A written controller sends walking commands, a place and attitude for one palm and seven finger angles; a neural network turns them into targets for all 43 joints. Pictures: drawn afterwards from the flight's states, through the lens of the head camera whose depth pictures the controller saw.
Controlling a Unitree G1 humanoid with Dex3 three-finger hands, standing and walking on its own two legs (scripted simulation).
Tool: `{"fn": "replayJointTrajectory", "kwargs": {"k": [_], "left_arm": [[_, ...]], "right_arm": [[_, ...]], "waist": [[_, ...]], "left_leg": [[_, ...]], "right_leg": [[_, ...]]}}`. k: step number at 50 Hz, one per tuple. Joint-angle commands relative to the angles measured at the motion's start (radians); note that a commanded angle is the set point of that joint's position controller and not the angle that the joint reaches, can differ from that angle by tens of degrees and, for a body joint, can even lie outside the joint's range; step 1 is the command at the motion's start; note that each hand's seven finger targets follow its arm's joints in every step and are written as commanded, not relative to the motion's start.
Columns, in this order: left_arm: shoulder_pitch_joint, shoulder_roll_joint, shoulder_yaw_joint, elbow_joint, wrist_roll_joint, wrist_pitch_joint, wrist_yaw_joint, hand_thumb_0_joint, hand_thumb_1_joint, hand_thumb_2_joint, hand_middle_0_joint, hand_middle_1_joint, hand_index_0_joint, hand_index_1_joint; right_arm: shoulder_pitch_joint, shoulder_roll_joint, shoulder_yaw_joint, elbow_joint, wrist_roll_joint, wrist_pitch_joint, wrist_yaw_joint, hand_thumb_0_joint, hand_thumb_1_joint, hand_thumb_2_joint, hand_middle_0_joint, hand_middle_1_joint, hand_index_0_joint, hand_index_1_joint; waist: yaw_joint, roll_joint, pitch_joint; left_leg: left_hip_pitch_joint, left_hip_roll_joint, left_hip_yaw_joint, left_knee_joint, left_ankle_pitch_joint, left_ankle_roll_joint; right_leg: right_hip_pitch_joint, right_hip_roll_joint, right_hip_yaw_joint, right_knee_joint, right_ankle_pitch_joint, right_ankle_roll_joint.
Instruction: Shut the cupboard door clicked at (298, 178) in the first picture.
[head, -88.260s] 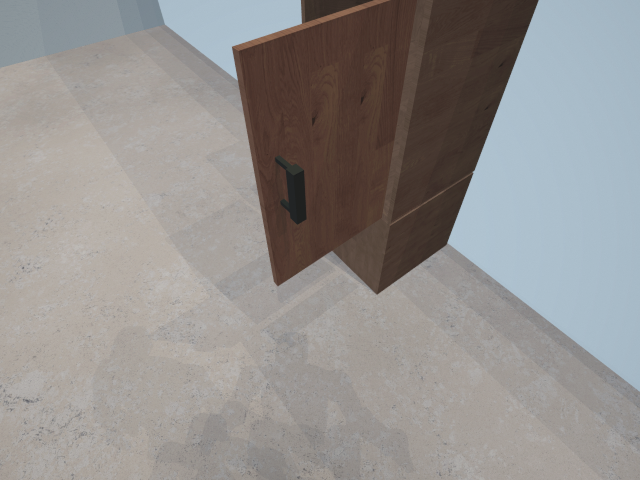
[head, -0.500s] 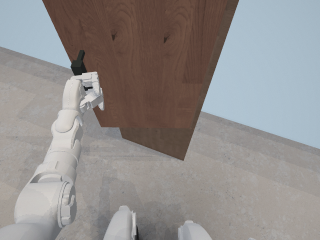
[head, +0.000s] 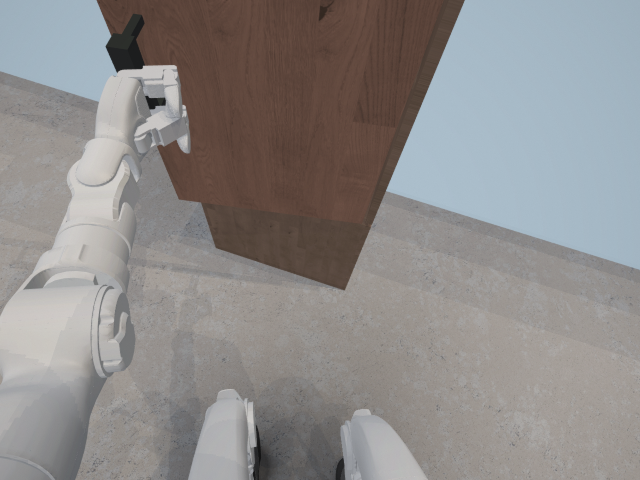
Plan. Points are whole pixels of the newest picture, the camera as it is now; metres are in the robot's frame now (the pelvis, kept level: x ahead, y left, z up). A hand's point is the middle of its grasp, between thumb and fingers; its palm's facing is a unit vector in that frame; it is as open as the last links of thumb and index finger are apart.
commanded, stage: push the door shut along its arc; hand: left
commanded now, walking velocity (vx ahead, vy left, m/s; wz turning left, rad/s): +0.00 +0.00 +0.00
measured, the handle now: (144, 76) +0.60 +0.19 +0.10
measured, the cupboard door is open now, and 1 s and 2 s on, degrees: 12 0 0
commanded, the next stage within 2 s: pull the fist back off the door in 0.78 s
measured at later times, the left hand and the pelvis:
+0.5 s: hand (225, 78) +0.58 +0.09 +0.11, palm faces -0.29 -0.96 -0.02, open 3.1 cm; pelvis +0.00 +0.01 -0.02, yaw -3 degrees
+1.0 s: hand (231, 59) +0.62 +0.08 +0.11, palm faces -0.05 -0.99 +0.10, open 3.0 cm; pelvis +0.00 +0.00 -0.04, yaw -3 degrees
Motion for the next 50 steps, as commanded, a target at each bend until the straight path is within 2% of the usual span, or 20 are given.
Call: {"fn": "replayJointTrajectory", "kwargs": {"k": [1,5,8,12,16,19,22,23,26,28,32,33,37,41,44,45,46,48,49,50], "left_arm": [[-0.634,0.11,-0.03,-0.201,0.019,-0.042,-0.025,0.0,0.9,0.9,-1.3,-1.5,-1.3,-1.5],[-0.706,0.126,-0.03,-0.181,0.023,-0.023,-0.039,0.0,0.9,0.9,-1.3,-1.5,-1.3,-1.5],[-0.76,0.141,-0.028,-0.196,0.032,-0.015,-0.049,0.0,0.9,0.9,-1.3,-1.5,-1.3,-1.5],[-0.788,0.146,-0.022,-0.175,0.039,0.018,-0.053,0.0,0.9,0.9,-1.3,-1.5,-1.3,-1.5],[-0.819,0.241,0.037,-0.14,0.057,0.045,-0.044,0.0,0.9,0.9,-1.3,-1.5,-1.3,-1.5],[-0.815,0.268,0.057,-0.166,0.072,0.04,-0.045,0.0,0.9,0.9,-1.3,-1.5,-1.3,-1.5],[-0.799,0.298,0.083,-0.105,0.085,0.057,-0.05,0.0,0.9,0.9,-1.3,-1.5,-1.3,-1.5],[-0.809,0.325,0.097,-0.115,0.092,0.056,-0.051,0.0,0.9,0.9,-1.3,-1.5,-1.3,-1.5],[-0.818,0.327,0.09,-0.086,0.107,0.072,-0.054,0.0,0.9,0.9,-1.3,-1.5,-1.3,-1.5],[-0.851,0.337,0.092,-0.105,0.107,0.065,-0.063,0.0,0.9,0.9,-1.3,-1.5,-1.3,-1.5],[-0.913,0.296,0.056,-0.081,0.109,0.082,-0.077,0.0,0.9,0.9,-1.3,-1.5,-1.3,-1.5],[-0.947,0.314,0.059,-0.095,0.107,0.081,-0.082,0.0,0.9,0.9,-1.3,-1.5,-1.3,-1.5],[-0.978,0.269,0.022,-0.109,0.105,0.096,-0.101,0.0,0.9,0.9,-1.3,-1.5,-1.3,-1.5],[-1.027,0.258,0.0,-0.06,0.109,0.123,-0.106,0.0,0.9,0.9,-1.3,-1.5,-1.3,-1.5],[-1.053,0.243,-0.018,-0.059,0.112,0.13,-0.113,0.0,0.9,0.9,-1.3,-1.5,-1.3,-1.5],[-1.04,0.283,0.191,-0.116,0.029,0.146,0.089,0.0,0.9,0.9,-1.3,-1.5,-1.3,-1.5],[-0.989,0.222,0.153,-0.091,0.058,0.156,0.19,0.0,0.9,0.9,-1.3,-1.5,-1.3,-1.5],[-0.965,0.149,0.167,-0.129,0.092,0.147,0.362,0.0,0.9,0.9,-1.3,-1.5,-1.3,-1.5],[-0.958,0.148,0.165,-0.173,0.14,0.127,0.445,0.0,0.9,0.9,-1.3,-1.5,-1.3,-1.5],[-0.956,0.134,0.127,-0.204,0.199,0.104,0.496,0.0,0.9,0.9,-1.3,-1.5,-1.3,-1.5]], "right_arm": [[0.156,-0.186,-0.059,-0.05,0.004,-0.032,-0.009,0.0,-0.9,-0.9,0.2,0.3,0.2,0.3],[0.169,-0.193,-0.054,-0.05,0.004,-0.042,-0.01,0.0,-0.9,-0.9,0.2,0.3,0.2,0.3],[0.181,-0.198,-0.053,-0.044,-0.002,-0.049,-0.009,0.0,-0.9,-0.9,0.2,0.3,0.2,0.3],[0.203,-0.198,-0.051,-0.044,-0.008,-0.052,-0.008,0.0,-0.9,-0.9,0.2,0.3,0.2,0.3],[0.222,-0.202,-0.041,-0.042,-0.012,-0.052,-0.006,0.0,-0.9,-0.9,0.2,0.3,0.2,0.3],[0.235,-0.201,-0.044,-0.048,-0.02,-0.051,0.001,0.0,-0.9,-0.9,0.2,0.3,0.2,0.3],[0.249,-0.202,-0.037,-0.054,-0.021,-0.043,0.006,0.0,-0.9,-0.9,0.2,0.3,0.2,0.3],[0.252,-0.207,-0.039,-0.059,-0.02,-0.04,0.005,0.0,-0.9,-0.9,0.2,0.3,0.2,0.3],[0.261,-0.205,-0.038,-0.06,-0.021,-0.029,0.007,0.0,-0.9,-0.9,0.2,0.3,0.2,0.3],[0.265,-0.208,-0.041,-0.059,-0.021,-0.03,0.005,0.0,-0.9,-0.9,0.2,0.3,0.2,0.3],[0.284,-0.205,-0.04,-0.038,-0.024,-0.028,0.002,0.0,-0.9,-0.9,0.2,0.3,0.2,0.3],[0.287,-0.208,-0.041,-0.034,-0.022,-0.032,-0.002,0.0,-0.9,-0.9,0.2,0.3,0.2,0.3],[0.292,-0.203,-0.042,-0.019,-0.026,-0.038,-0.003,0.0,-0.9,-0.9,0.2,0.3,0.2,0.3],[0.288,-0.207,-0.033,0.0,-0.025,-0.047,-0.012,0.0,-0.9,-0.9,0.2,0.3,0.2,0.3],[0.283,-0.206,-0.028,0.008,-0.029,-0.057,-0.015,0.0,-0.9,-0.9,0.2,0.3,0.2,0.3],[0.328,-0.183,-0.015,-0.025,-0.051,-0.063,-0.011,0.0,-0.9,-0.9,0.2,0.3,0.2,0.3],[0.316,-0.18,-0.022,-0.027,-0.06,-0.065,0.007,0.0,-0.9,-0.9,0.2,0.3,0.2,0.3],[0.336,-0.17,-0.036,-0.03,-0.089,-0.06,0.044,0.0,-0.9,-0.9,0.2,0.3,0.2,0.3],[0.34,-0.163,-0.039,-0.034,-0.103,-0.054,0.061,0.0,-0.9,-0.9,0.2,0.3,0.2,0.3],[0.341,-0.163,-0.047,-0.034,-0.113,-0.046,0.08,0.0,-0.9,-0.9,0.2,0.3,0.2,0.3]], "waist": [[-0.11,0.129,-0.441],[-0.136,0.129,-0.45],[-0.137,0.186,-0.493],[-0.15,0.193,-0.515],[-0.148,0.179,-0.522],[-0.136,0.235,-0.574],[-0.15,0.175,-0.538],[-0.146,0.183,-0.552],[-0.161,0.161,-0.524],[-0.168,0.186,-0.538],[-0.202,0.173,-0.524],[-0.206,0.181,-0.538],[-0.209,0.232,-0.568],[-0.237,0.226,-0.526],[-0.243,0.263,-0.542],[-0.171,0.261,-0.562],[-0.173,0.285,-0.588],[-0.175,0.252,-0.604],[-0.162,0.275,-0.614],[-0.169,0.299,-0.632]], "left_leg": [[0.665,-0.02,-0.086,-0.105,-0.007,0.024],[0.651,-0.014,-0.095,-0.086,-0.015,0.028],[0.689,-0.009,-0.112,-0.075,0.016,0.022],[0.696,-0.008,-0.124,-0.065,0.039,0.024],[0.635,-0.007,-0.111,-0.042,0.057,0.027],[0.68,-0.004,-0.116,-0.031,0.122,0.022],[0.618,-0.005,-0.108,-0.02,0.127,0.03],[0.609,0.0,-0.102,-0.014,0.128,0.029],[0.567,-0.002,-0.094,-0.004,0.111,0.033],[0.581,0.003,-0.094,0.004,0.124,0.032],[0.567,-0.001,-0.097,0.023,0.129,0.039],[0.565,0.001,-0.092,0.034,0.135,0.041],[0.606,-0.004,-0.097,0.044,0.172,0.04],[0.564,-0.002,-0.092,0.065,0.128,0.046],[0.573,-0.004,-0.092,0.08,0.143,0.046],[0.546,0.017,-0.11,0.048,0.142,0.039],[0.56,0.017,-0.115,0.035,0.122,0.028],[0.572,0.013,-0.123,0.027,0.115,0.024],[0.581,0.01,-0.122,0.02,0.109,0.019],[0.607,0.008,-0.123,0.018,0.122,0.015]], "right_leg": [[-0.218,0.034,0.01,-0.217,0.129,-0.046],[-0.258,0.035,0.007,-0.201,0.124,-0.045],[-0.295,0.035,-0.002,-0.173,0.137,-0.051],[-0.306,0.04,-0.011,-0.162,0.146,-0.055],[-0.285,0.045,-0.009,-0.154,0.151,-0.054],[-0.293,0.046,-0.012,-0.138,0.18,-0.059],[-0.279,0.052,-0.012,-0.138,0.186,-0.053],[-0.282,0.051,-0.01,-0.132,0.186,-0.051],[-0.275,0.055,-0.009,-0.138,0.185,-0.049],[-0.296,0.055,-0.007,-0.129,0.192,-0.049],[-0.315,0.06,-0.01,-0.128,0.202,-0.048],[-0.319,0.058,-0.005,-0.127,0.206,-0.046],[-0.332,0.063,-0.012,-0.12,0.222,-0.055],[-0.361,0.063,-0.014,-0.122,0.201,-0.052],[-0.378,0.065,-0.017,-0.111,0.206,-0.055],[-0.324,0.058,-0.017,-0.109,0.204,-0.044],[-0.342,0.058,-0.022,-0.098,0.191,-0.039],[-0.346,0.056,-0.034,-0.095,0.187,-0.027],[-0.341,0.053,-0.038,-0.09,0.18,-0.027],[-0.348,0.052,-0.038,-0.089,0.185,-0.029]]}}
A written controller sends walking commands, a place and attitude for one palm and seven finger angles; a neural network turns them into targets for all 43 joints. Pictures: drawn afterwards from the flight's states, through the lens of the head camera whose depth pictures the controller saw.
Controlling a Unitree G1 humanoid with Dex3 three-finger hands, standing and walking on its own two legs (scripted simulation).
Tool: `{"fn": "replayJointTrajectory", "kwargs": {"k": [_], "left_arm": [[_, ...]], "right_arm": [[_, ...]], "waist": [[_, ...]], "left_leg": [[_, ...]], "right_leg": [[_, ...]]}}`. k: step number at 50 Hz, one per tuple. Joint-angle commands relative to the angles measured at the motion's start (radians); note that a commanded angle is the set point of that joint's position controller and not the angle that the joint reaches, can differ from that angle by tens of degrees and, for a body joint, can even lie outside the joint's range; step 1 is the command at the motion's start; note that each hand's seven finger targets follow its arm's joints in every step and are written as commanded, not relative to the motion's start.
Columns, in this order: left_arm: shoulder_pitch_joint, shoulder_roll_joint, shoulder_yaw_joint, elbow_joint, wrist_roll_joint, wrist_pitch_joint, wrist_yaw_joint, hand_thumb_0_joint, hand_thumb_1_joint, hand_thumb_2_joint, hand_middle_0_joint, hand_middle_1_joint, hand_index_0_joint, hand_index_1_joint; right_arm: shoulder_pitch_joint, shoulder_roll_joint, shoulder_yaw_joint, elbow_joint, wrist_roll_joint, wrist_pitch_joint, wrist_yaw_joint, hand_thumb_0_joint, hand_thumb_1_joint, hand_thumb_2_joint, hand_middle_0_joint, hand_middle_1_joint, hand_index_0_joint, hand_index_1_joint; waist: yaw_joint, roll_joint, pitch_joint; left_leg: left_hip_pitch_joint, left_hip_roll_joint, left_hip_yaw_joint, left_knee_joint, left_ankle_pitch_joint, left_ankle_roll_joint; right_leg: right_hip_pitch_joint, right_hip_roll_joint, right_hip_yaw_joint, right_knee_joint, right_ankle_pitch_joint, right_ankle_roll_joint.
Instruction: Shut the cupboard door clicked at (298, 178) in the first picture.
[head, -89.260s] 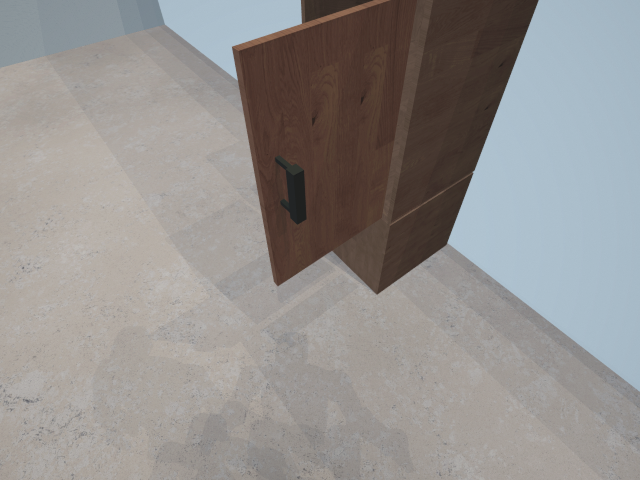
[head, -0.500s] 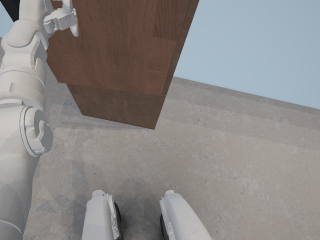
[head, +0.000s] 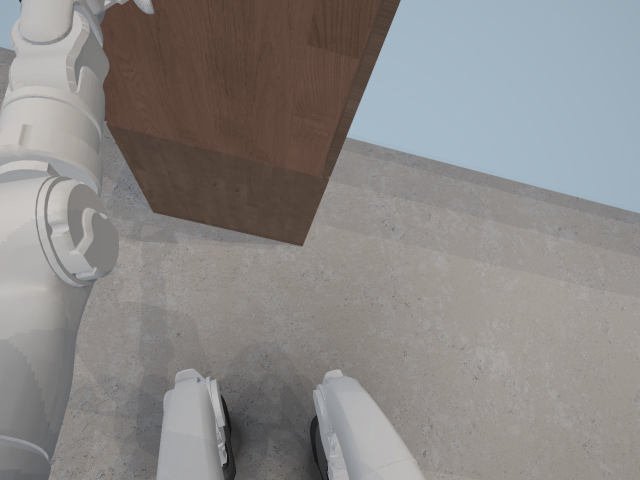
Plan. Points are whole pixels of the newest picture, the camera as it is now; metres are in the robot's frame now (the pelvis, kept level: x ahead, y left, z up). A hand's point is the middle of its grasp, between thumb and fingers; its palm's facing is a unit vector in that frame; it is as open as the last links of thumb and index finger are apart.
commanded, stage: pull the fist back off the door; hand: left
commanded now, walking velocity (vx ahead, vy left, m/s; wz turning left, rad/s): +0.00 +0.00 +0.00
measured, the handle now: out of the picture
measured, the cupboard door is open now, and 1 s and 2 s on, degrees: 0 0 0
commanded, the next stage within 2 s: draw the hand back to the body in 0.76 s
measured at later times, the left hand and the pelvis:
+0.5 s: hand (168, 13) +0.57 +0.09 +0.14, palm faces +0.14 -0.99 -0.04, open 3.1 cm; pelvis +0.03 -0.02 +0.05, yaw +3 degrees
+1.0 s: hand (171, 46) +0.51 +0.09 +0.16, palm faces +0.13 -0.99 -0.03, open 3.1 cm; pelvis +0.03 -0.03 +0.06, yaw +4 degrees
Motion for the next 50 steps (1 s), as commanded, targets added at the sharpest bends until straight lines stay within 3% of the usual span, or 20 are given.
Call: {"fn": "replayJointTrajectory", "kwargs": {"k": [1,2,4,8,10,14,16,19,21,23,25,32,35,37,38,41,44,46,48,50], "left_arm": [[-0.516,0.044,-0.018,-0.305,0.129,-0.114,0.317,0.0,0.9,0.9,-1.3,-1.5,-1.3,-1.5],[-0.525,0.043,-0.038,-0.3,0.164,-0.127,0.323,0.0,0.9,0.9,-1.3,-1.5,-1.3,-1.5],[-0.533,0.026,-0.075,-0.284,0.166,-0.137,0.307,0.0,0.9,0.9,-1.3,-1.5,-1.3,-1.5],[-0.468,0.056,-0.029,-0.3,0.073,-0.163,0.231,0.0,0.9,0.9,-1.3,-1.5,-1.3,-1.5],[-0.379,0.101,0.026,-0.288,0.055,-0.183,0.224,0.0,0.9,0.9,-1.3,-1.5,-1.3,-1.5],[-0.232,0.029,0.011,-0.258,0.052,-0.233,0.233,0.0,0.9,0.9,-1.3,-1.5,-1.3,-1.5],[-0.144,0.014,0.021,-0.267,0.036,-0.252,0.23,0.0,0.9,0.9,-1.3,-1.5,-1.3,-1.5],[-0.042,-0.034,0.006,-0.331,0.016,-0.288,0.21,0.0,0.9,0.9,-1.3,-1.5,-1.3,-1.5],[0.011,-0.089,-0.032,-0.359,0.004,-0.299,0.199,0.0,0.9,0.9,-1.3,-1.5,-1.3,-1.5],[0.02,-0.137,-0.067,-0.392,-0.006,-0.316,0.195,0.0,0.9,0.9,-1.3,-1.5,-1.3,-1.5],[0.041,-0.108,-0.04,-0.432,-0.02,-0.332,0.195,0.0,0.9,0.9,-1.3,-1.5,-1.3,-1.5],[0.16,-0.226,-0.14,-0.574,-0.033,-0.384,0.185,0.0,0.9,0.9,-1.3,-1.5,-1.3,-1.5],[0.224,-0.239,-0.15,-0.577,-0.045,-0.372,0.185,0.0,0.9,0.9,-1.3,-1.5,-1.3,-1.5],[0.197,-0.267,-0.179,-0.571,-0.045,-0.368,0.186,0.0,0.9,0.9,-1.3,-1.5,-1.3,-1.5],[0.176,-0.251,-0.168,-0.563,-0.043,-0.371,0.19,0.0,0.9,0.9,-1.3,-1.5,-1.3,-1.5],[0.141,-0.245,-0.163,-0.489,-0.042,-0.374,0.197,0.0,0.9,0.9,-1.3,-1.5,-1.3,-1.5],[0.113,-0.233,-0.154,-0.444,-0.036,-0.389,0.198,0.0,0.9,0.9,-1.3,-1.5,-1.3,-1.5],[0.194,-0.159,-0.089,-0.487,-0.043,-0.395,0.19,0.0,0.9,0.9,-1.3,-1.5,-1.3,-1.5],[0.323,-0.165,-0.084,-0.564,-0.06,-0.387,0.167,0.0,0.9,0.9,-1.3,-1.5,-1.3,-1.5],[0.427,-0.135,-0.067,-0.616,-0.079,-0.349,0.144,0.0,0.9,0.9,-1.3,-1.5,-1.3,-1.5]], "right_arm": [[0.274,-0.176,-0.081,-0.017,-0.039,0.013,0.06,0.0,-0.9,-0.9,0.2,0.3,0.2,0.3],[0.277,-0.182,-0.087,-0.014,-0.042,0.025,0.069,0.0,-0.9,-0.9,0.2,0.3,0.2,0.3],[0.267,-0.184,-0.092,-0.02,-0.032,0.046,0.076,0.0,-0.9,-0.9,0.2,0.3,0.2,0.3],[0.246,-0.183,-0.085,-0.038,-0.011,0.058,0.06,0.0,-0.9,-0.9,0.2,0.3,0.2,0.3],[0.244,-0.176,-0.08,-0.045,-0.007,0.061,0.057,0.0,-0.9,-0.9,0.2,0.3,0.2,0.3],[0.243,-0.162,-0.084,-0.052,-0.007,0.071,0.064,0.0,-0.9,-0.9,0.2,0.3,0.2,0.3],[0.237,-0.158,-0.089,-0.06,-0.003,0.078,0.066,0.0,-0.9,-0.9,0.2,0.3,0.2,0.3],[0.225,-0.15,-0.1,-0.073,0.004,0.09,0.067,0.0,-0.9,-0.9,0.2,0.3,0.2,0.3],[0.207,-0.143,-0.106,-0.078,0.011,0.098,0.067,0.0,-0.9,-0.9,0.2,0.3,0.2,0.3],[0.195,-0.138,-0.111,-0.073,0.016,0.103,0.063,0.0,-0.9,-0.9,0.2,0.3,0.2,0.3],[0.187,-0.141,-0.117,-0.069,0.017,0.107,0.057,0.0,-0.9,-0.9,0.2,0.3,0.2,0.3],[0.127,-0.122,-0.126,-0.083,0.029,0.111,0.045,0.0,-0.9,-0.9,0.2,0.3,0.2,0.3],[0.095,-0.123,-0.127,-0.087,0.038,0.116,0.039,0.0,-0.9,-0.9,0.2,0.3,0.2,0.3],[0.086,-0.118,-0.123,-0.087,0.04,0.119,0.033,0.0,-0.9,-0.9,0.2,0.3,0.2,0.3],[0.074,-0.119,-0.124,-0.082,0.042,0.119,0.031,0.0,-0.9,-0.9,0.2,0.3,0.2,0.3],[0.055,-0.12,-0.117,-0.076,0.04,0.121,0.022,0.0,-0.9,-0.9,0.2,0.3,0.2,0.3],[0.044,-0.119,-0.114,-0.072,0.036,0.118,0.018,0.0,-0.9,-0.9,0.2,0.3,0.2,0.3],[0.031,-0.125,-0.112,-0.101,0.038,0.123,0.018,0.0,-0.9,-0.9,0.2,0.3,0.2,0.3],[0.015,-0.117,-0.107,-0.14,0.047,0.128,0.019,0.0,-0.9,-0.9,0.2,0.3,0.2,0.3],[0.012,-0.117,-0.105,-0.167,0.062,0.139,0.014,0.0,-0.9,-0.9,0.2,0.3,0.2,0.3]], "waist": [[-0.066,0.261,-0.629],[-0.079,0.248,-0.624],[-0.089,0.224,-0.587],[-0.044,0.192,-0.624],[-0.017,0.156,-0.612],[-0.01,0.057,-0.521],[0.013,0.011,-0.517],[0.042,-0.01,-0.536],[0.046,-0.025,-0.5],[0.044,-0.018,-0.49],[0.063,-0.029,-0.496],[0.092,0.002,-0.538],[0.097,-0.037,-0.503],[0.084,-0.047,-0.467],[0.086,-0.033,-0.465],[0.068,-0.091,-0.407],[0.069,-0.057,-0.426],[0.125,-0.039,-0.491],[0.173,-0.006,-0.558],[0.188,-0.096,-0.526]], "left_leg": [[0.883,-0.022,-0.093,-0.14,0.145,0.011],[0.894,-0.023,-0.102,-0.147,0.146,0.011],[0.875,-0.036,-0.081,-0.172,0.09,0.015],[0.882,-0.051,-0.055,-0.205,0.129,0.017],[0.854,-0.051,-0.034,-0.213,0.161,0.02],[0.817,-0.054,-0.007,-0.233,0.187,0.027],[0.786,-0.063,0.016,-0.242,0.201,0.029],[0.821,-0.072,0.038,-0.258,0.266,0.026],[0.82,-0.079,0.054,-0.268,0.258,0.026],[0.858,-0.082,0.056,-0.274,0.271,0.025],[0.866,-0.086,0.061,-0.281,0.285,0.024],[0.998,-0.092,0.064,-0.292,0.383,0.018],[0.991,-0.093,0.071,-0.306,0.369,0.018],[0.983,-0.095,0.07,-0.307,0.357,0.021],[0.983,-0.092,0.068,-0.307,0.341,0.017],[0.929,-0.094,0.064,-0.313,0.264,0.021],[0.938,-0.093,0.059,-0.304,0.262,0.019],[0.963,-0.095,0.065,-0.329,0.267,0.015],[1.021,-0.098,0.078,-0.353,0.326,0.013],[0.993,-0.099,0.092,-0.388,0.317,0.019]], "right_leg": [[-0.098,0.016,-0.025,-0.221,0.208,-0.034],[-0.102,0.014,-0.024,-0.225,0.208,-0.036],[-0.051,0.017,-0.013,-0.269,0.192,-0.036],[0.07,0.021,0.002,-0.309,0.229,-0.04],[0.136,0.022,0.007,-0.322,0.257,-0.037],[0.189,0.021,0.014,-0.356,0.299,-0.026],[0.265,0.02,0.024,-0.367,0.353,-0.023],[0.342,0.015,0.032,-0.372,0.466,-0.019],[0.361,0.01,0.039,-0.389,0.494,-0.015],[0.353,0.008,0.04,-0.395,0.514,-0.013],[0.395,0.004,0.047,-0.398,0.554,-0.012],[0.417,-0.004,0.046,-0.39,0.647,-0.015],[0.44,-0.007,0.047,-0.407,0.666,-0.009],[0.427,-0.009,0.052,-0.409,0.66,-0.007],[0.413,-0.011,0.054,-0.41,0.639,-0.007],[0.396,-0.013,0.06,-0.426,0.563,-0.003],[0.363,-0.015,0.061,-0.414,0.536,-0.007],[0.431,-0.015,0.064,-0.417,0.53,-0.012],[0.499,-0.011,0.061,-0.42,0.588,-0.016],[0.596,-0.01,0.069,-0.454,0.645,-0.006]]}}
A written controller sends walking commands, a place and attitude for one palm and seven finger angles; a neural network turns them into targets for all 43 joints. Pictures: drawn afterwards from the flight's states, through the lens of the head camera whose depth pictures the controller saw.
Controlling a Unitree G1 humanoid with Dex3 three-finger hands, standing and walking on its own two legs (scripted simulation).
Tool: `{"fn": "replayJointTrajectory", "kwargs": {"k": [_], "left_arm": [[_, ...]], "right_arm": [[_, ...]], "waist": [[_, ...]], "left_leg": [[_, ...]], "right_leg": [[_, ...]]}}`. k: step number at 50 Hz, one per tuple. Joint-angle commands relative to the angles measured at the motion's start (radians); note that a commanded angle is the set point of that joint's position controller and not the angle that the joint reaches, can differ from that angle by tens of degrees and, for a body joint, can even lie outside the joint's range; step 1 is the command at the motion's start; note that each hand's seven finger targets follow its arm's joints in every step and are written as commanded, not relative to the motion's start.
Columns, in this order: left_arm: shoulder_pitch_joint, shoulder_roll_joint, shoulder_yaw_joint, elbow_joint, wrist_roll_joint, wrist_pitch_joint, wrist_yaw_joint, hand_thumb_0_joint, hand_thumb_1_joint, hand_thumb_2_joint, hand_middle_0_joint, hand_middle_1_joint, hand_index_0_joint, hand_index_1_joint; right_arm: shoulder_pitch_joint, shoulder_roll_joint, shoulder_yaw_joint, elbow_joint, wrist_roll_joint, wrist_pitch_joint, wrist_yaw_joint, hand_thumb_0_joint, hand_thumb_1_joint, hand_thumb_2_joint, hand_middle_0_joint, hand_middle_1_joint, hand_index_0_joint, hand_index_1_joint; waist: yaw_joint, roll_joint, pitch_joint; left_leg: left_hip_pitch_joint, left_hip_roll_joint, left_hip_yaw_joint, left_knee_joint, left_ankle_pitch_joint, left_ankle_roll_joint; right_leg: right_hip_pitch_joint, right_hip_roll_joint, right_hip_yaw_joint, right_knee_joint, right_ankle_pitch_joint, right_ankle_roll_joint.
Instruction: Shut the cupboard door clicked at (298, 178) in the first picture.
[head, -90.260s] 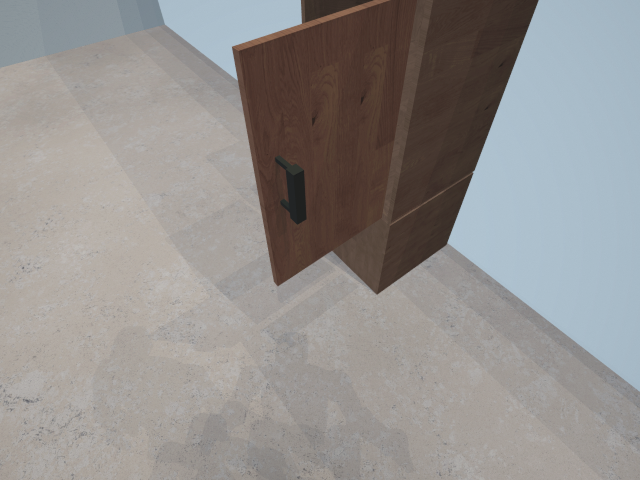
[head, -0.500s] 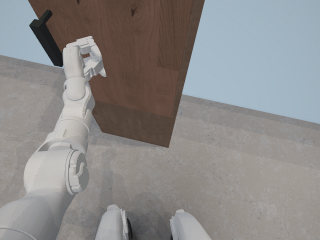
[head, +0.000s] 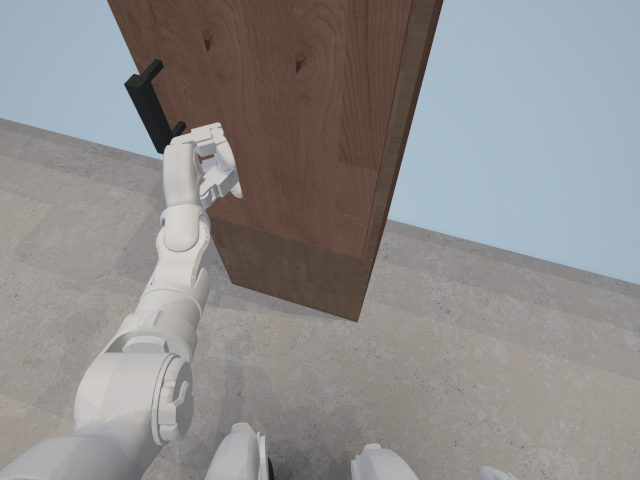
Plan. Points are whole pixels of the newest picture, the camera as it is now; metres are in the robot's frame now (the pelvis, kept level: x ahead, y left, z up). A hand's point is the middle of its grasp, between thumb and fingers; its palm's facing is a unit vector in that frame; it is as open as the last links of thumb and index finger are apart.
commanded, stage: draw the hand back to the body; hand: left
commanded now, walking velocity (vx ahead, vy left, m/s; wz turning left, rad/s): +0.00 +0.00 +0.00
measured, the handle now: (161, 108) +0.63 +0.20 +0.07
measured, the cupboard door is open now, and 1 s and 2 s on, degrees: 0 0 0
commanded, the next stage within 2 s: step back with the hand held close in 1.46 s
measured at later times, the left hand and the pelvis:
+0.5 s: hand (116, 249) +0.34 +0.17 +0.16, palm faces +0.08 -0.98 -0.18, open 3.1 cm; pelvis +0.01 +0.01 +0.06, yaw +0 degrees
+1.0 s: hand out of the picture +0.23 +0.27 +0.23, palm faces +0.42 -0.83 -0.38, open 5.5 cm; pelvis +0.03 +0.02 +0.09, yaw +1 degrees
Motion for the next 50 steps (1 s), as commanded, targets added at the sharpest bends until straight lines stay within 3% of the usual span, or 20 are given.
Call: {"fn": "replayJointTrajectory", "kwargs": {"k": [1,5,9,13,16,19,20,23,25,28,34,38,41,45,47,50], "left_arm": [[-0.176,0.196,0.032,-0.349,-0.047,-0.021,-0.037,0.0,0.9,0.9,-1.3,-1.5,-1.3,-1.5],[-0.1,0.195,0.018,-0.51,-0.109,0.033,-0.075,0.0,0.9,0.9,-1.3,-1.5,-1.3,-1.5],[-0.046,0.167,-0.043,-0.639,-0.133,0.034,-0.107,0.0,0.9,0.9,-1.3,-1.5,-1.3,-1.5],[0.14,0.163,-0.057,-0.721,-0.156,0.061,-0.143,0.0,0.9,0.9,-1.3,-1.5,-1.3,-1.5],[0.254,0.181,-0.045,-0.767,-0.181,0.11,-0.168,0.0,0.9,0.9,-1.245,-1.44,-1.245,-1.44],[0.32,0.209,-0.017,-0.863,-0.202,0.145,-0.184,0.0,0.9,0.9,-1.163,-1.35,-1.163,-1.35],[0.352,0.244,-0.096,-0.944,-0.088,0.169,-0.136,0.0,0.9,0.9,-1.135,-1.32,-1.135,-1.32],[0.455,0.254,-0.079,-1.037,-0.071,0.235,-0.076,0.0,0.9,0.9,-1.053,-1.23,-1.053,-1.23],[0.485,0.257,-0.073,-1.067,-0.063,0.263,-0.057,0.0,0.9,0.9,-0.997,-1.17,-0.997,-1.17],[0.556,0.248,-0.077,-1.131,-0.057,0.289,-0.044,0.0,0.9,0.9,-0.915,-1.08,-0.915,-1.08],[0.713,0.258,-0.037,-1.272,-0.055,0.325,-0.032,0.0,0.9,0.9,-0.75,-0.9,-0.75,-0.9],[0.821,0.277,0.007,-1.37,-0.051,0.334,-0.026,0.0,0.9,0.9,-0.64,-0.78,-0.64,-0.78],[0.882,0.309,0.061,-1.423,-0.05,0.338,-0.019,0.0,0.9,0.9,-0.558,-0.69,-0.558,-0.69],[0.963,0.336,0.113,-1.514,-0.05,0.333,-0.013,0.0,0.9,0.9,-0.447,-0.57,-0.447,-0.57],[1.036,0.366,0.166,-1.511,-0.054,0.333,-0.01,0.0,0.9,0.9,-0.393,-0.51,-0.393,-0.51],[1.087,0.381,0.206,-1.578,-0.057,0.322,-0.005,0.0,0.9,0.9,-0.31,-0.42,-0.31,-0.42]], "right_arm": [[0.129,-0.141,-0.042,-0.129,0.034,-0.004,-0.016,0.0,-0.9,-0.9,0.2,0.3,0.2,0.3],[0.099,-0.14,-0.035,-0.148,0.066,-0.013,-0.043,0.0,-0.9,-0.9,0.2,0.3,0.2,0.3],[0.06,-0.135,-0.031,-0.132,0.082,-0.045,-0.066,0.0,-0.9,-0.9,0.2,0.3,0.2,0.3],[0.017,-0.132,-0.025,-0.137,0.092,-0.076,-0.073,0.0,-0.9,-0.9,0.2,0.3,0.2,0.3],[-0.028,-0.135,-0.017,-0.155,0.1,-0.088,-0.081,0.0,-0.9,-0.9,0.2,0.3,0.2,0.3],[-0.079,-0.132,-0.007,-0.178,0.106,-0.102,-0.091,0.0,-0.9,-0.9,0.2,0.3,0.2,0.3],[-0.124,-0.103,-0.001,-0.205,0.109,-0.065,-0.112,0.0,-0.9,-0.9,0.2,0.3,0.2,0.3],[-0.165,-0.109,0.007,-0.218,0.104,-0.047,-0.147,0.0,-0.9,-0.9,0.2,0.3,0.2,0.3],[-0.191,-0.108,0.016,-0.221,0.104,-0.043,-0.158,0.0,-0.9,-0.9,0.2,0.3,0.2,0.3],[-0.218,-0.102,0.03,-0.224,0.102,-0.053,-0.165,0.0,-0.9,-0.9,0.2,0.3,0.2,0.3],[-0.241,-0.096,0.044,-0.228,0.089,-0.076,-0.159,0.0,-0.9,-0.9,0.2,0.3,0.2,0.3],[-0.249,-0.091,0.048,-0.225,0.08,-0.092,-0.15,0.0,-0.9,-0.9,0.2,0.3,0.2,0.3],[-0.257,-0.09,0.048,-0.22,0.073,-0.101,-0.148,0.0,-0.9,-0.9,0.2,0.3,0.2,0.3],[-0.264,-0.087,0.046,-0.212,0.07,-0.119,-0.146,0.0,-0.9,-0.9,0.2,0.3,0.2,0.3],[-0.265,-0.094,0.04,-0.203,0.066,-0.132,-0.147,0.0,-0.9,-0.9,0.2,0.3,0.2,0.3],[-0.263,-0.089,0.036,-0.204,0.069,-0.143,-0.145,0.0,-0.9,-0.9,0.2,0.3,0.2,0.3]], "waist": [[0.042,-0.105,-0.468],[0.04,-0.17,-0.358],[0.033,-0.086,-0.281],[0.068,-0.025,-0.246],[0.089,-0.06,-0.171],[0.109,-0.064,-0.15],[0.104,-0.067,-0.158],[0.104,-0.066,-0.096],[0.108,-0.096,-0.055],[0.115,-0.034,-0.011],[0.135,-0.025,0.011],[0.147,0.006,0.01],[0.156,-0.012,0.025],[0.164,0.034,0.031],[0.174,-0.02,0.059],[0.177,0.01,0.046]], "left_leg": [[0.515,-0.078,0.032,-0.127,0.275,0.064],[0.526,-0.078,0.041,-0.2,0.207,0.073],[0.624,-0.071,0.035,-0.254,0.177,0.073],[0.694,-0.073,0.034,-0.303,0.19,0.068],[0.688,-0.076,0.038,-0.343,0.166,0.071],[0.714,-0.079,0.041,-0.375,0.17,0.072],[0.791,-0.083,0.047,-0.424,0.172,0.072],[0.858,-0.078,0.049,-0.483,0.197,0.078],[0.885,-0.075,0.043,-0.523,0.2,0.077],[0.95,-0.072,0.04,-0.581,0.199,0.071],[1.03,-0.066,0.034,-0.652,0.263,0.064],[1.057,-0.063,0.032,-0.677,0.309,0.059],[1.055,-0.063,0.033,-0.684,0.313,0.058],[1.064,-0.061,0.033,-0.687,0.321,0.055],[1.049,-0.06,0.031,-0.688,0.317,0.057],[1.047,-0.063,0.035,-0.683,0.321,0.057]], "right_leg": [[0.224,0.025,0.02,-0.259,0.65,0.033],[0.297,0.025,0.025,-0.346,0.62,0.046],[0.269,0.027,0.017,-0.405,0.511,0.04],[0.299,0.024,0.003,-0.437,0.487,0.032],[0.329,0.018,0.004,-0.477,0.463,0.034],[0.371,0.013,0.002,-0.498,0.462,0.034],[0.393,-0.017,0.046,-0.569,0.488,0.034],[0.439,-0.015,0.022,-0.624,0.491,0.031],[0.464,-0.012,0.01,-0.654,0.475,0.028],[0.496,-0.01,-0.004,-0.701,0.434,0.018],[0.582,-0.009,-0.02,-0.757,0.49,0.014],[0.629,-0.013,-0.024,-0.776,0.524,0.012],[0.64,-0.013,-0.028,-0.789,0.528,0.014],[0.651,-0.016,-0.028,-0.797,0.524,0.013],[0.647,-0.013,-0.027,-0.817,0.524,0.018],[0.662,-0.021,-0.03,-0.801,0.526,0.018]]}}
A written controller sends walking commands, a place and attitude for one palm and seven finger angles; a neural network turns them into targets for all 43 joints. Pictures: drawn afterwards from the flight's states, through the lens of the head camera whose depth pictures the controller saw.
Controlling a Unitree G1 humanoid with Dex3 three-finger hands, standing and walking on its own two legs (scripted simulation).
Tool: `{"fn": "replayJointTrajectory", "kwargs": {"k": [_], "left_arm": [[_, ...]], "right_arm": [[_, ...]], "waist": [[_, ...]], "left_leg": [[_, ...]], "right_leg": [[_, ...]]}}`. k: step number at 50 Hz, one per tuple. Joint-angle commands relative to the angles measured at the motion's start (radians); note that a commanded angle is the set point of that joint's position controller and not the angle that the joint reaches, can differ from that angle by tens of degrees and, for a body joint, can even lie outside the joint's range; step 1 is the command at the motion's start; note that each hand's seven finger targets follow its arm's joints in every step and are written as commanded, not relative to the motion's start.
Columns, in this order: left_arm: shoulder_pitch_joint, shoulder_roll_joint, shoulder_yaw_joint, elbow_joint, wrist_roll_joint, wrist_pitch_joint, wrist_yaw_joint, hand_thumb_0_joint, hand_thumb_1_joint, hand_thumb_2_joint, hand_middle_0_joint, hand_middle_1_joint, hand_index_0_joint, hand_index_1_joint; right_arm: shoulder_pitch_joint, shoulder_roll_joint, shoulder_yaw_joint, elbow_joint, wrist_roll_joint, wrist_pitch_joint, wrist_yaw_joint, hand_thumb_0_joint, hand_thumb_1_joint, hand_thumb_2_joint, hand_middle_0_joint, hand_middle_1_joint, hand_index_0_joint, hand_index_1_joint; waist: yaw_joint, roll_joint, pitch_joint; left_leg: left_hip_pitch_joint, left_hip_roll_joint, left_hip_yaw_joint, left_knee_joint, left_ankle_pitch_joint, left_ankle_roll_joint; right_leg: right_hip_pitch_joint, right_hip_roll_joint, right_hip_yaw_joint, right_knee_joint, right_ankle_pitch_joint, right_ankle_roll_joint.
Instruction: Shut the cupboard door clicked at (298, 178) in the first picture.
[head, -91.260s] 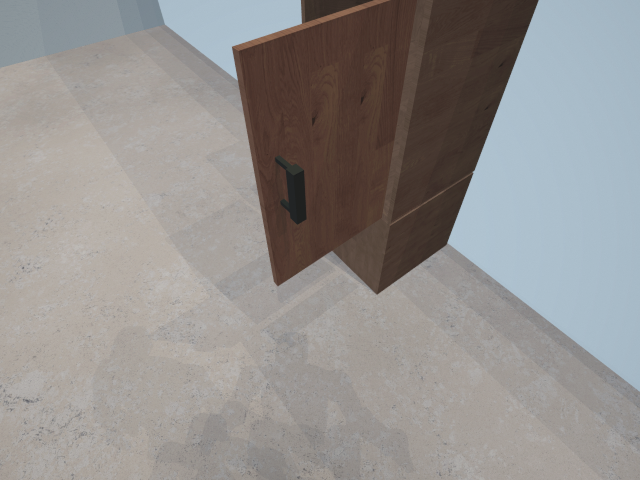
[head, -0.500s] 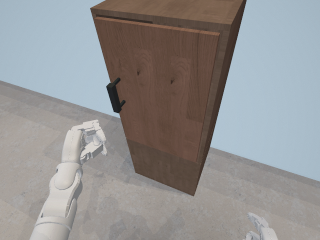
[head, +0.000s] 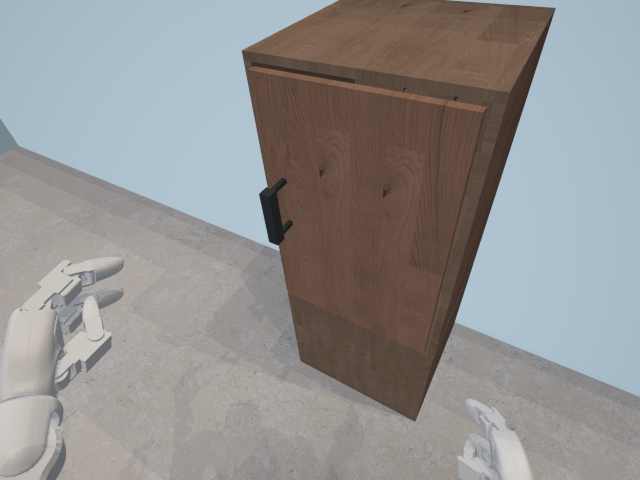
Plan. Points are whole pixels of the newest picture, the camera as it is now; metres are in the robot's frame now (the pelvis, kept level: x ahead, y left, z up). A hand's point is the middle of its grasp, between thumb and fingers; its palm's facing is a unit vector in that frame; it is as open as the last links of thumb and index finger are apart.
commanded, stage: draw the hand back to the body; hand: left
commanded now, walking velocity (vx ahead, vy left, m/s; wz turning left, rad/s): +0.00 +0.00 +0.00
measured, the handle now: (278, 211) +0.61 +0.17 -0.02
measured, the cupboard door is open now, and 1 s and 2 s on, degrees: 0 0 0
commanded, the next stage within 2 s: step back with the hand held close in 0.46 s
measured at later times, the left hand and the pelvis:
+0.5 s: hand (90, 341) +0.19 +0.25 +0.16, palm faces +0.44 -0.79 -0.41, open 7.4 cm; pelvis +0.01 -0.01 +0.00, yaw +0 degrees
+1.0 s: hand (46, 357) +0.18 +0.28 +0.16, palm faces +0.36 -0.77 -0.52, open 7.4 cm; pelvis -0.03 +0.02 +0.00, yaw -1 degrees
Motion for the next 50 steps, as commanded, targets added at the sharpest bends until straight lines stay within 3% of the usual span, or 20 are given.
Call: {"fn": "replayJointTrajectory", "kwargs": {"k": [1,4,7,10,14,16,17,20,22,23,29,30,31,32,35,38,41,44,48,50], "left_arm": [[-0.047,0.225,0.19,-0.297,-0.009,-0.087,0.026,0.0,0.9,0.9,-0.282,-0.39,-0.282,-0.39],[0.032,0.248,0.244,-0.319,-0.016,-0.096,0.027,0.0,0.9,0.9,-0.2,-0.3,-0.2,-0.3],[0.003,0.18,0.175,-0.248,-0.012,-0.088,0.018,0.0,0.9,0.9,-0.2,-0.3,-0.2,-0.3],[-0.035,0.193,0.175,-0.247,-0.006,-0.09,0.025,0.0,0.9,0.9,-0.2,-0.3,-0.2,-0.3],[-0.031,0.22,0.193,-0.292,-0.003,-0.099,0.03,0.0,0.9,0.9,-0.2,-0.3,-0.2,-0.3],[-0.033,0.237,0.207,-0.318,-0.002,-0.102,0.034,0.0,0.9,0.9,-0.2,-0.3,-0.2,-0.3],[-0.019,0.256,0.229,-0.314,-0.004,-0.102,0.034,0.0,0.9,0.9,-0.2,-0.3,-0.2,-0.3],[-0.016,0.23,0.216,-0.303,-0.008,-0.102,0.031,0.0,0.9,0.9,-0.2,-0.3,-0.2,-0.3],[0.009,0.242,0.237,-0.282,-0.013,-0.101,0.028,0.0,0.9,0.9,-0.2,-0.3,-0.2,-0.3],[0.005,0.22,0.216,-0.289,-0.013,-0.101,0.025,0.0,0.9,0.9,-0.2,-0.3,-0.2,-0.3],[0.009,0.21,0.205,-0.285,-0.015,-0.091,0.018,0.0,0.9,0.9,-0.2,-0.3,-0.2,-0.3],[-0.069,0.319,0.285,-0.321,-0.007,-0.124,0.023,0.0,0.9,0.9,-0.2,-0.3,-0.2,-0.3],[-0.023,0.28,0.249,-0.263,-0.007,-0.13,0.019,0.0,0.9,0.9,-0.2,-0.3,-0.2,-0.3],[-0.02,0.293,0.257,-0.284,-0.003,-0.141,0.018,0.0,0.9,0.9,-0.2,-0.3,-0.2,-0.3],[0.057,0.269,0.247,-0.299,-0.005,-0.146,0.018,0.0,0.9,0.9,-0.2,-0.3,-0.2,-0.3],[0.121,0.283,0.27,-0.317,-0.011,-0.134,0.025,0.0,0.9,0.9,-0.2,-0.3,-0.2,-0.3],[0.131,0.301,0.286,-0.342,-0.016,-0.127,0.034,0.0,0.9,0.9,-0.2,-0.3,-0.2,-0.3],[0.153,0.309,0.296,-0.358,-0.018,-0.124,0.044,0.0,0.9,0.9,-0.2,-0.3,-0.2,-0.3],[0.184,0.307,0.3,-0.363,-0.022,-0.134,0.053,0.0,0.9,0.9,-0.2,-0.3,-0.2,-0.3],[0.179,0.303,0.298,-0.364,-0.023,-0.143,0.058,0.0,0.9,0.9,-0.2,-0.3,-0.2,-0.3]], "right_arm": [[-0.139,-0.105,-0.053,-0.165,0.001,-0.08,-0.01,0.0,-0.9,-0.9,0.2,0.3,0.2,0.3],[-0.139,-0.103,-0.061,-0.162,0.005,-0.091,-0.012,0.0,-0.9,-0.9,0.2,0.3,0.2,0.3],[-0.131,-0.115,-0.067,-0.147,0.005,-0.101,-0.015,0.0,-0.9,-0.9,0.2,0.3,0.2,0.3],[-0.125,-0.123,-0.073,-0.145,0.005,-0.102,-0.022,0.0,-0.9,-0.9,0.2,0.3,0.2,0.3],[-0.134,-0.115,-0.071,-0.145,0.002,-0.112,-0.027,0.0,-0.9,-0.9,0.2,0.3,0.2,0.3],[-0.137,-0.11,-0.068,-0.145,0.002,-0.115,-0.027,0.0,-0.9,-0.9,0.2,0.3,0.2,0.3],[-0.138,-0.114,-0.07,-0.139,0.0,-0.119,-0.028,0.0,-0.9,-0.9,0.2,0.3,0.2,0.3],[-0.139,-0.103,-0.065,-0.143,0.003,-0.115,-0.026,0.0,-0.9,-0.9,0.2,0.3,0.2,0.3],[-0.139,-0.107,-0.067,-0.142,0.001,-0.116,-0.027,0.0,-0.9,-0.9,0.2,0.3,0.2,0.3],[-0.132,-0.102,-0.065,-0.145,0.003,-0.112,-0.026,0.0,-0.9,-0.9,0.2,0.3,0.2,0.3],[-0.133,-0.106,-0.068,-0.151,0.002,-0.102,-0.022,0.0,-0.9,-0.9,0.2,0.3,0.2,0.3],[-0.122,-0.131,-0.073,-0.154,0.001,-0.077,-0.02,0.0,-0.9,-0.9,0.2,0.3,0.2,0.3],[-0.129,-0.121,-0.073,-0.136,-0.003,-0.063,-0.022,0.0,-0.9,-0.9,0.2,0.3,0.2,0.3],[-0.133,-0.124,-0.078,-0.14,-0.006,-0.054,-0.024,0.0,-0.9,-0.9,0.2,0.3,0.2,0.3],[-0.113,-0.128,-0.086,-0.162,0.0,-0.025,-0.024,0.0,-0.9,-0.9,0.2,0.3,0.2,0.3],[-0.109,-0.128,-0.09,-0.184,0.005,0.003,-0.027,0.0,-0.9,-0.9,0.2,0.3,0.2,0.3],[-0.106,-0.132,-0.094,-0.202,0.008,0.024,-0.031,0.0,-0.9,-0.9,0.2,0.3,0.2,0.3],[-0.101,-0.136,-0.095,-0.214,0.008,0.031,-0.033,0.0,-0.9,-0.9,0.2,0.3,0.2,0.3],[-0.098,-0.142,-0.093,-0.218,0.008,0.024,-0.033,0.0,-0.9,-0.9,0.2,0.3,0.2,0.3],[-0.097,-0.147,-0.094,-0.217,0.008,0.015,-0.032,0.0,-0.9,-0.9,0.2,0.3,0.2,0.3]], "waist": [[-0.005,-0.02,-0.097],[0.002,-0.032,-0.082],[-0.018,-0.06,-0.009],[-0.016,-0.082,-0.042],[-0.002,-0.057,-0.081],[0.001,-0.012,-0.078],[0.005,-0.032,-0.074],[-0.001,-0.004,-0.037],[0.005,-0.037,-0.028],[-0.001,-0.013,-0.048],[-0.003,-0.043,-0.056],[-0.046,-0.058,0.002],[-0.054,-0.106,-0.001],[-0.051,-0.117,-0.013],[-0.053,-0.039,-0.113],[-0.052,-0.042,-0.16],[-0.053,-0.068,-0.176],[-0.051,-0.037,-0.186],[-0.053,-0.003,-0.16],[-0.056,-0.001,-0.126]], "left_leg": [[0.213,-0.005,-0.004,-0.044,0.117,0.03],[0.203,-0.006,0.009,-0.031,0.13,0.034],[0.193,-0.005,0.01,-0.035,0.087,0.039],[0.198,-0.009,0.006,-0.038,0.087,0.045],[0.207,-0.015,0.012,-0.028,0.134,0.048],[0.209,-0.019,0.016,-0.023,0.14,0.045],[0.204,-0.017,0.013,-0.02,0.149,0.044],[0.199,-0.014,0.02,-0.024,0.13,0.039],[0.198,-0.012,0.019,-0.025,0.137,0.04],[0.201,-0.012,0.021,-0.029,0.146,0.039],[0.209,-0.008,0.024,-0.027,0.168,0.04],[0.149,0.012,0.016,0.057,0.129,0.053],[0.125,0.005,0.013,0.09,0.118,0.051],[0.116,0.002,0.013,0.099,0.148,0.05],[0.142,0.017,0.011,0.082,0.312,0.05],[0.163,0.034,0.008,0.079,0.423,0.05],[0.152,0.046,0.002,0.069,0.438,0.045],[0.136,0.055,-0.011,0.043,0.435,0.042],[0.064,0.068,-0.038,-0.014,0.273,0.04],[0.003,0.073,-0.052,-0.048,0.114,0.041]], "right_leg": [[-0.184,0.029,-0.045,-0.082,0.256,-0.012],[-0.183,0.023,-0.041,-0.087,0.285,-0.007],[-0.235,0.025,-0.037,-0.113,0.239,0.002],[-0.216,0.02,-0.035,-0.094,0.233,0.001],[-0.183,0.014,-0.033,-0.078,0.299,0.0],[-0.185,0.013,-0.03,-0.081,0.308,-0.002],[-0.183,0.016,-0.027,-0.093,0.32,-0.002],[-0.201,0.015,-0.029,-0.094,0.296,-0.002],[-0.203,0.02,-0.027,-0.109,0.31,0.0],[-0.182,0.014,-0.028,-0.091,0.316,-0.001],[-0.18,0.017,-0.029,-0.089,0.348,0.005],[-0.27,-0.043,0.012,-0.141,0.402,0.012],[-0.274,-0.069,0.017,-0.141,0.448,0.012],[-0.258,-0.077,0.013,-0.122,0.548,0.016],[-0.195,-0.065,-0.009,-0.037,0.613,0.019],[-0.181,-0.048,-0.019,-0.006,0.619,0.023],[-0.179,-0.039,-0.018,0.009,0.588,0.017],[-0.176,-0.026,-0.022,0.03,0.513,0.014],[-0.186,-0.007,-0.021,0.028,0.332,0.01],[-0.195,0.002,-0.013,0.017,0.237,0.008]]}}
